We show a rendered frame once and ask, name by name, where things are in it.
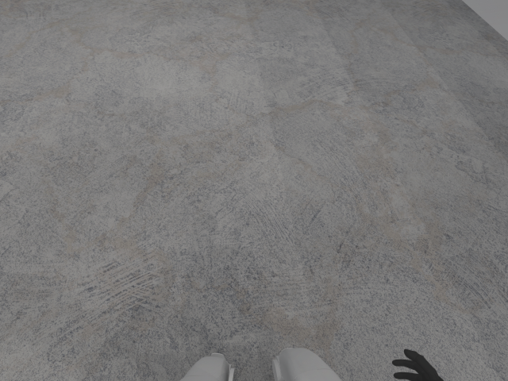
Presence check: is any robot left thigh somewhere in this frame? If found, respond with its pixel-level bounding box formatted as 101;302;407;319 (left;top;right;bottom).
180;356;235;381

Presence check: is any robot right thigh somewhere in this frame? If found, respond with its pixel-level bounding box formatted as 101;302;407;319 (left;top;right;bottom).
272;348;342;381

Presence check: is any right robot hand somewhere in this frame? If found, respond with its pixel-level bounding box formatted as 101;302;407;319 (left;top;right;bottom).
392;349;444;381

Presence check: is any robot thigh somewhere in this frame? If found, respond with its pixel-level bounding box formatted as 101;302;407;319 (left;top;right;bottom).
272;348;342;381
180;356;235;381

